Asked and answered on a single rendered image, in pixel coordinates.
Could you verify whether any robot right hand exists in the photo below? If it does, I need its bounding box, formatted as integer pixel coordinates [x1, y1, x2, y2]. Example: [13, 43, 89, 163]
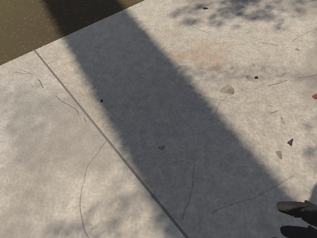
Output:
[271, 200, 317, 238]

